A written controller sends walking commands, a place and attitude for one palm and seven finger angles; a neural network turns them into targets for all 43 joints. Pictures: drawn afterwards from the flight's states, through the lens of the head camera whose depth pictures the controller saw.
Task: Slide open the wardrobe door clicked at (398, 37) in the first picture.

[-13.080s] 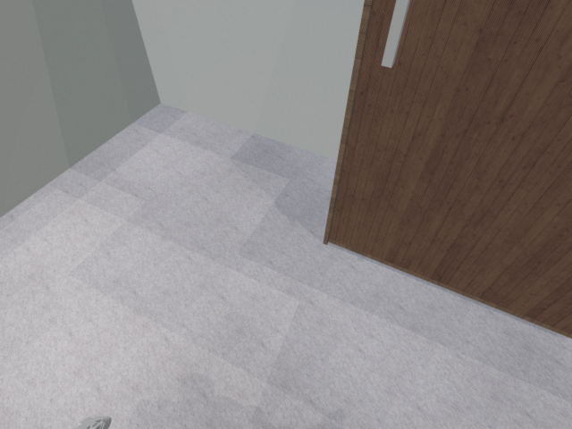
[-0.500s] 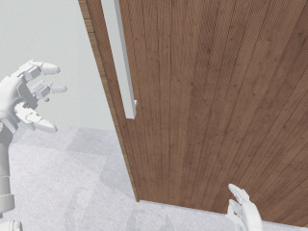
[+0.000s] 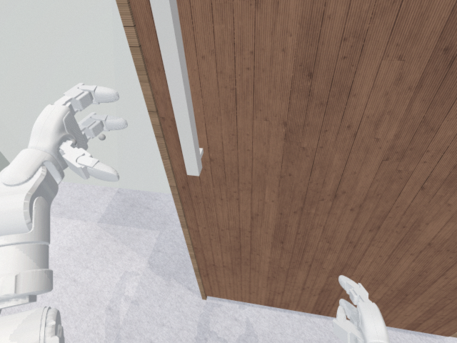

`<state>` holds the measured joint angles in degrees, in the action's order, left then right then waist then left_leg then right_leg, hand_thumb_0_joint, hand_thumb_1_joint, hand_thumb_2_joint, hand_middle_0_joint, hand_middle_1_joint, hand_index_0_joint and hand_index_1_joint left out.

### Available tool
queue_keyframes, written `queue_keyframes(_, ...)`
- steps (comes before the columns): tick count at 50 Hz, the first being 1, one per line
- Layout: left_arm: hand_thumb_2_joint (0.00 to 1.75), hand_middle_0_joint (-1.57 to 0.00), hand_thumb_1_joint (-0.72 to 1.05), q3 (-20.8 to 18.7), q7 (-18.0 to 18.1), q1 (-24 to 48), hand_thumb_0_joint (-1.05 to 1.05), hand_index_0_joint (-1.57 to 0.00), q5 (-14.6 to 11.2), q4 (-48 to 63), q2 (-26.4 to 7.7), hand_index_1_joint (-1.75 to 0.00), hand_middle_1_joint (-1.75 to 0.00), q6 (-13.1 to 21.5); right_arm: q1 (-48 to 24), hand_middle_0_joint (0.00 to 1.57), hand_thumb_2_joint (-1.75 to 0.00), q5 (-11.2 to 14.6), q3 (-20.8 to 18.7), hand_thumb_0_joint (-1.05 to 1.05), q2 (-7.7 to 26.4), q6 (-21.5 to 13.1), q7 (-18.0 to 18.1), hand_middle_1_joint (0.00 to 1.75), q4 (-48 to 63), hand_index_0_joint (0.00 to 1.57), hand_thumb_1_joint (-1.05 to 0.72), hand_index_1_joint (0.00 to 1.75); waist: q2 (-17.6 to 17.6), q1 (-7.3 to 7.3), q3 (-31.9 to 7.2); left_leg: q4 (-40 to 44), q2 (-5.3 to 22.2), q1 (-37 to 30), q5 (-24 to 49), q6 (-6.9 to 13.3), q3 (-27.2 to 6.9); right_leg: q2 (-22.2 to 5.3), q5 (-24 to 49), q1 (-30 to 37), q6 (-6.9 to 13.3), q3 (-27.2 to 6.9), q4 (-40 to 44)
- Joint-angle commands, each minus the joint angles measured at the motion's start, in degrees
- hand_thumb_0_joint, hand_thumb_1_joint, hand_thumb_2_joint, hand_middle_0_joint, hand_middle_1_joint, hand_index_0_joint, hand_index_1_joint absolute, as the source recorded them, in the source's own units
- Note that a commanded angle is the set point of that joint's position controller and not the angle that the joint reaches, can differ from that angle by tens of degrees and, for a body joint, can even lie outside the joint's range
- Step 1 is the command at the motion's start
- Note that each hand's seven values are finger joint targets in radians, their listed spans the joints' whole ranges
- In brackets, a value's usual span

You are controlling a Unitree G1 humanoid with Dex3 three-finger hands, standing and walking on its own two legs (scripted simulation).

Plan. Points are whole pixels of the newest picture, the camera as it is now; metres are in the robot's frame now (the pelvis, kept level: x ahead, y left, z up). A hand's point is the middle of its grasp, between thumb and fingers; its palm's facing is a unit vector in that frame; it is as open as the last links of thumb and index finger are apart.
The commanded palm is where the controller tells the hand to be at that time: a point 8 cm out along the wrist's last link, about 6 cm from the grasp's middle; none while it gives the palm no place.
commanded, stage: move the hooked fingers beside the handle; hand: left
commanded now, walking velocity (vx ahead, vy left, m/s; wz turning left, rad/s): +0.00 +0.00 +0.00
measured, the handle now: (186, 95) +0.44 +0.10 +0.25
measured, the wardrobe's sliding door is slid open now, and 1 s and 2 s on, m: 0.00 0.00 0.00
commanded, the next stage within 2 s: feel for the door with the fingertips in 1.48 s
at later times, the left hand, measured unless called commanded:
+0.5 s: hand (123, 128) +0.37 +0.20 +0.23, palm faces -0.04 -1.00 -0.05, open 14.0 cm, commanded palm +0.35 +0.24 +0.23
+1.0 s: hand (135, 122) +0.40 +0.19 +0.22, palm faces -0.05 -1.00 -0.04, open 14.0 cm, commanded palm +0.36 +0.23 +0.23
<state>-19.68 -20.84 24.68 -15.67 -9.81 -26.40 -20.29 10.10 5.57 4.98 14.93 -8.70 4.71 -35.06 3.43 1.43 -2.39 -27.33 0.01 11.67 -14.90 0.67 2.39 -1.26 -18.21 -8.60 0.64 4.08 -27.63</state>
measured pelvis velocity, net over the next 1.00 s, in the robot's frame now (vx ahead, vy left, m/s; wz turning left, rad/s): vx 0.00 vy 0.00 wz -0.03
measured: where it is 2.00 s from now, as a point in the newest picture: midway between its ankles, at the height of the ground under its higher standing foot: outside the picture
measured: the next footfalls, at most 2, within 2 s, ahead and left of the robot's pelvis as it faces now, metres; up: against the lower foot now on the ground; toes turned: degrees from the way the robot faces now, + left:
none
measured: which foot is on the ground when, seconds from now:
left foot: down 0.00-1.00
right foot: down 0.00-1.00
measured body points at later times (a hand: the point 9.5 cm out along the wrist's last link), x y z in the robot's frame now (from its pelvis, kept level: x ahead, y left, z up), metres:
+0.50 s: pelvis +0.00 +0.00 +0.00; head -0.02 -0.03 +0.45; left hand +0.37 +0.25 +0.23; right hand +0.17 -0.25 -0.08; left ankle +0.00 +0.11 -0.74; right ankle -0.04 -0.11 -0.74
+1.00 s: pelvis +0.00 +0.00 +0.00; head -0.01 -0.02 +0.45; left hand +0.40 +0.24 +0.23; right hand +0.14 -0.25 -0.10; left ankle +0.00 +0.11 -0.74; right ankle -0.04 -0.11 -0.74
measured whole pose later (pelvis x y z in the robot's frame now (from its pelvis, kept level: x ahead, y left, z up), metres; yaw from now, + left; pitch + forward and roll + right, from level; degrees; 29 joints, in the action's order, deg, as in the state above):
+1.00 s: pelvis +0.00 +0.00 +0.00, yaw -2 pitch +0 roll +0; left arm -17.5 -15.7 33.0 -13.4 -23.9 -24.1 -15.0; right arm 14.5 5.5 3.1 15.7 -5.3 5.3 -36.5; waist 2.8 -1.4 -2.5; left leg -25.6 0.6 11.2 -14.3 0.6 3.8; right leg -0.7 -17.2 -8.9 0.7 2.6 -26.2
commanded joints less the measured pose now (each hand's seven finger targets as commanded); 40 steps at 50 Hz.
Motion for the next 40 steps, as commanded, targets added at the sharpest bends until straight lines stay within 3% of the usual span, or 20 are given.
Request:
queue_keyframes(1, 0.3, -0.3, -0.5, -3.14, 0.62, 23.42, 0.0, -0.3, -1.21, 10.06, -12.8, -1.2, -1.2, 3.78, -7.46, 0.2, -0.9, 0.04, -2.92, 0.0, 6.62, -2.61, 0.82, 0.3, 8.51, 0.2, -0.9, 0.3, -2.6, -0.09, -12.07, 1.17, 0.7, -10.75, 15.19, 1.46, -3.83, -0.22, 20.64, -3.12, 0.49, -1.05, 3.32)
queue_keyframes(4, 0.3, -0.3, -0.5, -4.9, 1.37, 24.18, 0.0, -0.3, -0.68, 9.8, -14.32, -1.2, -1.2, 3.44, -7.71, 0.2, -0.9, -0.07, -2.96, 0.0, 6.7, -2.31, 0.93, 0.3, 8.8, 0.2, -0.9, 0.3, -0.92, 0.29, -13.53, 1.03, 0.39, -10.73, 16.74, 1.52, -3.49, -0.34, 22.49, -2.24, 0.58, -1.11, 2.76)
queue_keyframes(6, 0.3, -0.3, -0.5, -4.83, 1.91, 24.02, 0.0, -0.3, -0.53, 8.9, -14.66, -1.2, -1.2, 3.78, -7.22, 0.2, -0.9, -0.03, -3.24, 0.0, 6.91, -1.99, 0.92, 0.3, 8.37, 0.2, -0.9, 0.3, -3.43, 0.16, -13.24, 0.91, 0.7, -10.33, 16.51, 1.6, -3.47, -0.33, 22.15, -1.97, 0.41, -1.22, 3.15)
queue_keyframes(7, 0.3, -0.3, -0.5, -4.16, 2.0, 26.07, 0.0, -0.3, -0.4, 10.22, -13.99, -1.2, -1.2, 4.12, -7.62, 0.2, -0.9, -0.02, -3.2, 0.0, 6.84, -2.01, 1.01, 0.3, 8.66, 0.2, -0.9, 0.3, -1.16, -0.1, -13.96, 1.02, 0.54, -10.83, 16.78, 1.62, -3.23, -0.42, 22.45, -1.98, 0.5, -1.29, 2.94)
queue_keyframes(10, 0.3, -0.3, -0.5, -2.56, 2.33, 27.89, 0.0, -0.3, -0.34, 11.4, -12.23, -1.2, -1.2, 4.99, -7.58, 0.2, -0.9, -0.07, -3.12, 0.0, 6.52, -2.21, 1.12, 0.3, 8.75, 0.2, -0.9, 0.3, 0.91, -0.28, -14.94, 0.82, 0.51, -12.21, 18.12, 1.47, -3.6, -0.35, 23.04, -1.99, 0.81, -1.13, 2.33)
queue_keyframes(11, 0.3, -0.3, -0.5, -2.41, 2.43, 26.21, 0.0, -0.3, -0.43, 10.37, -12.12, -1.2, -1.2, 5.0, -7.31, 0.2, -0.9, -0.13, -3.31, 0.0, 6.62, -2.12, 1.13, 0.3, 8.48, 0.2, -0.9, 0.3, -2.25, -0.25, -14.52, 0.6, 0.77, -11.88, 18.16, 1.76, -3.41, -0.39, 23.63, -1.74, 0.57, -1.34, 2.9)
queue_keyframes(15, 0.3, -0.3, -0.5, -1.55, 2.99, 29.63, 0.0, -0.3, -0.28, 6.58, -11.33, -1.2, -1.2, 4.65, -6.82, 0.2, -0.9, 0.01, -3.34, 0.0, 6.8, -1.9, 1.42, 0.3, 7.57, 0.2, -0.9, 0.3, -0.27, -0.79, -12.93, 1.27, 0.46, -11.16, 15.13, 1.71, -3.4, -0.3, 20.87, -3.43, 0.61, -1.44, 3.32)
queue_keyframes(16, 0.3, -0.3, -0.5, -2.49, 3.35, 28.63, 0.0, -0.3, -0.13, 5.58, -12.71, -1.2, -1.2, 4.65, -6.3, 0.2, -0.9, -0.06, -3.54, 0.0, 7.2, -1.69, 1.38, 0.3, 7.16, 0.2, -0.9, 0.3, -3.23, -0.53, -12.94, 1.15, 0.69, -10.53, 15.86, 1.84, -3.47, -0.4, 21.57, -2.38, 0.56, -1.55, 3.61)
queue_keyframes(20, 0.3, -0.3, -0.5, -3.35, 3.73, 29.94, 0.0, -0.3, 0.11, 5.78, -13.18, -1.2, -1.2, 5.12, -6.4, 0.2, -0.9, -0.14, -3.61, 0.0, 6.95, -1.38, 1.19, 0.3, 7.88, 0.2, -0.9, 0.3, -1.51, -0.37, -15.11, 0.88, 0.33, -10.81, 17.57, 1.82, -3.05, -0.54, 24.36, -1.12, 0.55, -1.73, 2.89)
queue_keyframes(22, 0.3, -0.3, -0.5, -4.27, 3.81, 29.22, 0.0, -0.3, 0.11, 3.44, -14.31, -1.2, -1.2, 5.54, -6.04, 0.2, -0.9, -0.11, -3.69, 0.0, 7.25, -1.03, 1.21, 0.3, 7.61, 0.2, -0.9, 0.3, -3.24, -0.41, -14.4, 0.89, 0.4, -9.57, 17.07, 1.96, -2.69, -0.62, 24.74, -0.58, 0.35, -1.95, 3.23)
queue_keyframes(24, 0.3, -0.3, -0.5, -4.34, 3.57, 30.51, 0.0, -0.3, 0.17, 3.36, -14.55, -1.2, -1.2, 6.17, -5.72, 0.2, -0.9, -0.09, -3.83, 0.0, 7.26, -1.04, 1.27, 0.3, 7.74, 0.2, -0.9, 0.3, -2.57, -0.66, -15.21, 0.84, 0.42, -10.06, 17.41, 1.97, -2.61, -0.57, 25.14, -0.47, 0.37, -1.92, 2.97)
queue_keyframes(27, 0.3, -0.3, -0.5, 0.95, 3.15, 34.04, 0.0, -0.3, 0.27, 2.97, -9.88, -1.2, -1.2, 6.98, -5.6, 0.2, -0.9, 0.21, -3.71, 0.0, 7.0, -1.05, 1.44, 0.3, 7.49, 0.2, -0.9, 0.3, -0.56, -1.89, -13.47, 0.97, 0.58, -11.08, 15.95, 1.99, -2.72, -0.44, 22.66, -2.88, 0.53, -1.94, 3.59)
queue_keyframes(28, 0.3, -0.3, -0.5, 1.17, 3.25, 34.6, 0.0, -0.3, 0.11, 1.24, -9.54, -1.2, -1.2, 6.93, -5.26, 0.2, -0.9, 0.22, -3.7, 0.0, 7.06, -1.05, 1.55, 0.3, 7.06, 0.2, -0.9, 0.3, -1.66, -2.1, -12.6, 1.16, 0.64, -10.84, 14.86, 1.96, -3.14, -0.24, 21.36, -3.73, 0.56, -1.76, 3.78)
queue_keyframes(30, 0.3, -0.3, -0.5, 1.94, 3.6, 37.41, 0.0, -0.3, 0.17, 0.49, -8.92, -1.2, -1.2, 7.12, -4.77, 0.2, -0.9, 0.17, -3.85, 0.0, 7.21, -1.16, 1.76, 0.3, 6.56, 0.2, -0.9, 0.3, -0.33, -2.45, -13.31, 1.32, 0.58, -11.4, 14.28, 1.9, -3.32, -0.23, 20.09, -4.3, 0.67, -1.83, 3.85)
queue_keyframes(31, 0.3, -0.3, -0.5, 1.4, 4.09, 36.62, 0.0, -0.3, 0.21, -0.65, -9.83, -1.2, -1.2, 7.4, -4.31, 0.2, -0.9, 0.09, -4.01, 0.0, 7.51, -1.01, 1.8, 0.3, 6.08, 0.2, -0.9, 0.3, -3.14, -2.28, -13.02, 1.36, 0.86, -10.96, 14.1, 2.02, -3.43, -0.29, 19.84, -3.85, 0.59, -1.86, 4.3)
queue_keyframes(34, 0.3, -0.3, -0.5, 1.09, 5.2, 39.46, 0.0, -0.3, 0.67, -3.49, -9.81, -1.2, -1.2, 7.77, -3.85, 0.2, -0.9, -0.01, -4.0, 0.0, 7.41, -0.81, 1.91, 0.3, 5.55, 0.2, -0.9, 0.3, -2.94, -2.47, -13.39, 1.82, 0.68, -10.54, 13.5, 2.02, -3.36, -0.16, 19.08, -3.87, 0.61, -1.86, 4.22)
queue_keyframes(36, 0.3, -0.3, -0.5, -1.34, 6.19, 37.88, 0.0, -0.3, 1.44, -3.9, -13.06, -1.2, -1.2, 8.47, -3.33, 0.2, -0.9, -0.22, -4.15, 0.0, 7.83, -0.35, 1.71, 0.3, 5.54, 0.2, -0.9, 0.3, -2.71, -1.38, -14.77, 2.03, 0.77, -10.17, 14.46, 1.96, -3.26, -0.34, 19.39, -1.97, 0.72, -2.1, 4.26)
queue_keyframes(37, 0.3, -0.3, -0.5, -0.26, 6.24, 39.35, 0.0, -0.3, 1.69, -3.07, -11.75, -1.2, -1.2, 8.91, -3.57, 0.2, -0.9, -0.22, -4.01, 0.0, 7.45, -0.33, 1.65, 0.3, 6.06, 0.2, -0.9, 0.3, -1.18, -1.61, -15.57, 2.12, 0.6, -10.66, 15.02, 2.02, -3.12, -0.36, 20.2, -1.64, 0.78, -2.24, 4.0)
queue_keyframes(40, 0.3, -0.3, -0.5, -1.57, 6.27, 37.27, 0.0, -0.3, 1.65, -2.88, -12.15, -1.2, -1.2, 9.65, -3.26, 0.2, -0.9, -0.37, -4.15, 0.0, 7.34, -0.32, 1.38, 0.3, 6.6, 0.2, -0.9, 0.3, -1.65, -1.0, -17.27, 1.86, 0.8, -11.53, 18.03, 1.9, -3.09, -0.18, 23.39, -0.14, 0.92, -1.93, 3.18)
